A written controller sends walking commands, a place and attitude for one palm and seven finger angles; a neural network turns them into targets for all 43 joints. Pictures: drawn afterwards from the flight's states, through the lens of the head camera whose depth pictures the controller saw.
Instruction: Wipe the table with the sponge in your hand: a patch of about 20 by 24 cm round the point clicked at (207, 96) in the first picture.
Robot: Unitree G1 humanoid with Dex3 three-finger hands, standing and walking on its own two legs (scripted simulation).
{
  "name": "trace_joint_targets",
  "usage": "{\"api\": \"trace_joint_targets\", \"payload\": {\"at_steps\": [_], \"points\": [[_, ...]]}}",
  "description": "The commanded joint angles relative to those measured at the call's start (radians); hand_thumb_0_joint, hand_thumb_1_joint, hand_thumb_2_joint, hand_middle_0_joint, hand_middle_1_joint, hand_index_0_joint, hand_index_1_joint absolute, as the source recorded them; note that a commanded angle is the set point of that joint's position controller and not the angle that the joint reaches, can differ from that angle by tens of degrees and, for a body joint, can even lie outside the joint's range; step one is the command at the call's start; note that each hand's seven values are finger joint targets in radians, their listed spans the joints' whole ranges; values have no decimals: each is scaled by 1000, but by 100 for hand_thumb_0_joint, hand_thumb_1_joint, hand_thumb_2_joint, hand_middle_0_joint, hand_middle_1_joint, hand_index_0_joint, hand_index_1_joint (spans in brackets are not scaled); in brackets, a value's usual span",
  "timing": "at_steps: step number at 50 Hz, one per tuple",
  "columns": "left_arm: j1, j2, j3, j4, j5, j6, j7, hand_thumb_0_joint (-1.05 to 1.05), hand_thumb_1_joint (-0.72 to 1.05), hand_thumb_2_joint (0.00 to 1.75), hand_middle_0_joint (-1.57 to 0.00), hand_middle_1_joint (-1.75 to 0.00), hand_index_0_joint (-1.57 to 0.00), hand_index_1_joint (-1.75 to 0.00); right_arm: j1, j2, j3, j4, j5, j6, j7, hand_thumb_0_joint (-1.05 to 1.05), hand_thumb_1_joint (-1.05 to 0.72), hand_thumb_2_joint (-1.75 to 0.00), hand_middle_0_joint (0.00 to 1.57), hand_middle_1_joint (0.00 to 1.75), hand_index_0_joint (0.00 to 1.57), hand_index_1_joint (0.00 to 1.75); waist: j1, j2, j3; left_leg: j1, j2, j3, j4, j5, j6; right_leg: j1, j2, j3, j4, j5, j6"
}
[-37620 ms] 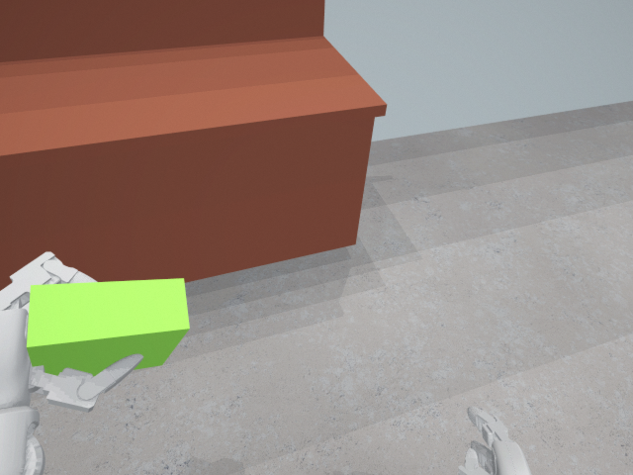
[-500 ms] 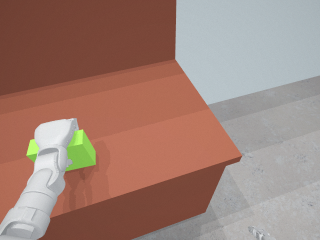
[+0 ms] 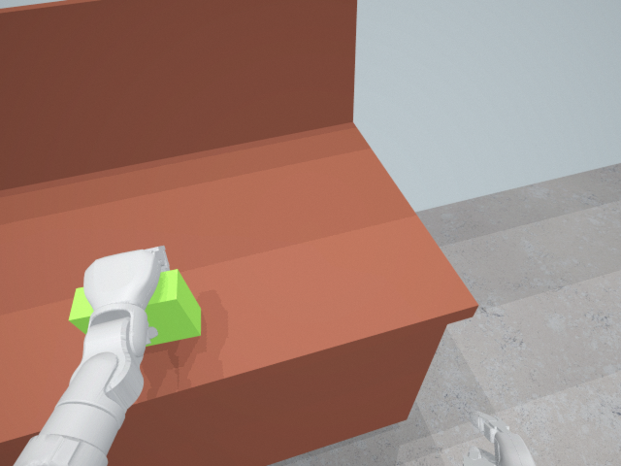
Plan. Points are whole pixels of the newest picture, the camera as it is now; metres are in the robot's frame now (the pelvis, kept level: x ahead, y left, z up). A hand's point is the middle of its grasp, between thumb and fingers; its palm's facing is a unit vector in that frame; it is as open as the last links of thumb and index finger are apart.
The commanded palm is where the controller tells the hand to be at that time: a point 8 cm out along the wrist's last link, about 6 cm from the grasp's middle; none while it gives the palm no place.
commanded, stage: slide across to the third lane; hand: left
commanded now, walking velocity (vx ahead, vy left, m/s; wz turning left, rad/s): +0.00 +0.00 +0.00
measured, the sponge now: (147, 319) +0.31 +0.29 -0.01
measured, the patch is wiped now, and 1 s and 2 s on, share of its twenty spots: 0.75 0.85 0.95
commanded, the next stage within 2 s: wipe forward along the third lane in 0.92 s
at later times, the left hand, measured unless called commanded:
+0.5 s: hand (164, 298) +0.32 +0.24 +0.04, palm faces -0.05 +0.00 -1.00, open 9.3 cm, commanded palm +0.30 +0.21 +0.09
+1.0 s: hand (191, 294) +0.33 +0.21 +0.04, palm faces -0.05 +0.00 -1.00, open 9.3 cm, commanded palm +0.30 +0.19 +0.08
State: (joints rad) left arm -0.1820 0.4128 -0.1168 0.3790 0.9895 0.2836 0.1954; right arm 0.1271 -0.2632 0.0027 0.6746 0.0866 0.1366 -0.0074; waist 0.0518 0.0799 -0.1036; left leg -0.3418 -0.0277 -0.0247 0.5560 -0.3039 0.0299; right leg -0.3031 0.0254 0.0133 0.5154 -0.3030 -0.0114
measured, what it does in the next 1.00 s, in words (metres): stands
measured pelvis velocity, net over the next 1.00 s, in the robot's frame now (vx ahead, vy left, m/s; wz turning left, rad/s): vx -0.02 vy -0.02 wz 0.01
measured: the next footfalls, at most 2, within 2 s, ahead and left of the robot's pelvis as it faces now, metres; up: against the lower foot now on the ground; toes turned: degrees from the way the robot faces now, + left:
none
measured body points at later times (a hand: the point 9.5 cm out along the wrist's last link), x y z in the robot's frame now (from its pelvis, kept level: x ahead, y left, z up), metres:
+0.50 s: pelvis -0.01 -0.01 +0.00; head -0.01 -0.04 +0.45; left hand +0.31 +0.24 +0.10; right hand +0.16 -0.23 -0.13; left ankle -0.02 +0.10 -0.73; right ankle -0.03 -0.12 -0.73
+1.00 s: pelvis -0.02 -0.02 +0.00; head -0.03 -0.05 +0.45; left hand +0.32 +0.20 +0.10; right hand +0.15 -0.25 -0.12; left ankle -0.02 +0.10 -0.73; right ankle -0.03 -0.12 -0.73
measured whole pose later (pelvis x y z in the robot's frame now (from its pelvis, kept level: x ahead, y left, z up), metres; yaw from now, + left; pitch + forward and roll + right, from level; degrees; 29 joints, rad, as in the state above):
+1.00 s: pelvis -0.02 -0.02 +0.00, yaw +1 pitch +4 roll +0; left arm -0.41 0.30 -0.26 0.61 0.99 0.36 0.21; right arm 0.12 -0.26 -0.01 0.72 0.08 0.16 -0.02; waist 0.05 0.08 -0.10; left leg -0.35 -0.01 -0.04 0.55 -0.27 0.00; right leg -0.32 0.04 0.00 0.54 -0.29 -0.04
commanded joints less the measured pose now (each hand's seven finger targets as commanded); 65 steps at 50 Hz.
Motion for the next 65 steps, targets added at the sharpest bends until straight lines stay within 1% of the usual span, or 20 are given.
{"api": "trace_joint_targets", "payload": {"at_steps": [1, 5, 12, 14, 17, 24, 27, 34, 38, 39, 40, 44, 48, 49, 50, 52, 54, 57, 59, 65], "points": [[-134, 91, 23, 3, -28, 26, -39, 0, 10, 130, -120, -160, -120, -160, -95, -126, -45, -132, 0, -33, -12, 0, -90, -90, 20, 30, 20, 30, -7, -125, -109, 75, -5, -12, -49, 285, -2, 35, 34, -23, -45, 313, -57], [-222, 35, -42, -67, -24, 27, -44, 0, 10, 130, -120, -160, -120, -160, -104, -118, -50, -138, -4, -33, -14, 0, -90, -90, 20, 30, 20, 30, -18, -65, -158, 119, 0, -21, -44, 295, -1, 27, 36, -25, -38, 288, -62], [-311, -32, -111, -74, -38, 17, -55, 0, 10, 130, -120, -160, -120, -160, -110, -113, -52, -128, -5, -38, -21, 0, -90, -90, 20, 30, 20, 30, -34, -113, -146, 128, 1, -29, -51, 246, 9, 9, 37, -27, -56, 245, -58], [-334, 20, -66, -62, -27, 15, -50, 0, 10, 130, -120, -160, -120, -160, -113, -121, -52, -117, -8, -37, -22, 0, -90, -90, 20, 30, 20, 30, -22, -114, -149, 130, 4, -35, -59, 250, 4, 12, 39, -20, -57, 246, -64], [-315, -68, -131, -54, -35, 5, -44, 0, 10, 130, -120, -160, -120, -160, -113, -110, -51, -118, -8, -40, -17, 0, -90, -90, 20, 30, 20, 30, -28, -117, -140, 127, 4, -31, -52, 255, 2, 2, 39, -31, -50, 253, -62], [-425, -33, -108, -10, -28, 25, -23, 0, 10, 130, -120, -160, -120, -160, -122, -117, -50, -100, -7, -35, -23, 0, -90, -90, 20, 30, 20, 30, -30, -133, -149, 117, 1, -26, -62, 209, 3, 6, 37, -15, -62, 228, -61], [-447, -112, -168, 24, -27, 28, -19, 0, 10, 130, -120, -160, -120, -160, -120, -106, -50, -94, -4, -36, -20, 0, -90, -90, 20, 30, 20, 30, -43, -131, -147, 120, -2, -18, -52, 216, 4, -7, 35, -23, -56, 242, -60], [-493, -88, -155, 48, -24, 34, -14, 0, 10, 130, -120, -160, -120, -160, -127, -111, -51, -91, -7, -30, -20, 0, -90, -90, 20, 30, 20, 30, -40, -148, -171, 110, -8, -14, -47, 203, 9, 10, 32, -5, -61, 263, -58], [-505, -141, -195, 75, -26, 41, -10, 0, 10, 130, -120, -160, -120, -160, -130, -103, -48, -94, -3, -25, -16, 0, -90, -90, 20, 30, 20, 30, -46, -151, -158, 103, -9, -7, -43, 201, 10, 2, 28, -12, -59, 269, -56], [-519, -103, -162, 76, -22, 45, -6, 0, 10, 130, -120, -160, -120, -160, -135, -107, -49, -91, -5, -23, -18, 0, -90, -90, 20, 30, 20, 30, -38, -129, -163, 103, -7, -11, -51, 194, 6, 1, 30, -5, -60, 247, -60], [-544, -151, -206, 71, -23, 44, -4, 0, 10, 130, -120, -160, -120, -160, -131, -99, -49, -93, -4, -25, -17, 0, -90, -90, 20, 30, 20, 30, -50, -115, -173, 113, -10, -3, -42, 202, 9, 2, 27, -12, -55, 259, -57], [-469, -51, -97, 110, -18, 55, 8, 0, 10, 130, -120, -160, -120, -160, -133, -110, -53, -91, -9, -15, -16, 0, -90, -90, 20, 30, 20, 30, -15, -152, -195, 90, -12, -1, -45, 218, 7, 46, 28, 9, -58, 305, -60], [-489, -87, -129, 111, -31, 65, 12, 0, 10, 130, -120, -160, -120, -160, -137, -104, -48, -101, -3, -11, -19, 0, -90, -90, 20, 30, 20, 30, -28, -157, -164, 73, -15, 9, -53, 184, 11, 40, 24, 3, -64, 279, -51], [-477, -27, -72, 107, -29, 66, 16, 0, 10, 130, -120, -160, -120, -160, -148, -109, -49, -100, -5, -10, -22, 0, -90, -90, 20, 30, 20, 30, -13, -155, -176, 72, -15, 6, -57, 186, 11, 54, 26, 18, -70, 278, -55], [-480, -71, -119, 104, -33, 69, 14, 0, 10, 130, -120, -160, -120, -160, -144, -103, -46, -105, -2, -11, -23, 0, -90, -90, 20, 30, 20, 30, -26, -146, -169, 71, -17, 12, -57, 178, 13, 53, 22, 5, -68, 268, -49], [-532, -68, -123, 136, -32, 71, 14, 0, 10, 130, -120, -160, -120, -160, -135, -105, -44, -96, 0, -12, -29, 0, -90, -90, 20, 30, 20, 30, -44, -156, -133, 62, -15, 12, -58, 152, 14, 25, 23, 3, -77, 238, -46], [-560, 12, -58, 179, -17, 74, 14, 0, 10, 130, -120, -160, -120, -160, -137, -112, -40, -81, 0, -7, -38, 0, -90, -90, 20, 30, 20, 30, -34, -154, -122, 49, -14, 3, -68, 129, 12, 7, 26, 16, -89, 194, -50], [-633, -33, -108, 255, 0, 63, 13, 0, 10, 130, -120, -160, -120, -160, -101, -110, -41, -66, 1, -14, -43, 0, -90, -90, 20, 30, 20, 30, -66, -155, -97, 38, -15, 10, -59, 102, 12, -39, 26, 0, -81, 154, -46], [-647, 49, -36, 293, 16, 48, 13, 0, 10, 130, -120, -160, -120, -160, -88, -116, -43, -54, -6, -15, -47, 0, -90, -90, 20, 30, 20, 30, -49, -150, -134, 30, -15, 4, -57, 111, 12, -31, 28, 17, -79, 161, -52], [-705, 41, -52, 414, 43, -12, 20, 0, 10, 130, -120, -160, -120, -160, -27, -120, -48, -45, -12, -19, -53, 0, -90, -90, 20, 30, 20, 30, -81, -175, -151, -36, -13, 15, -21, 79, 12, -70, 23, 18, -50, 147, -40]]}}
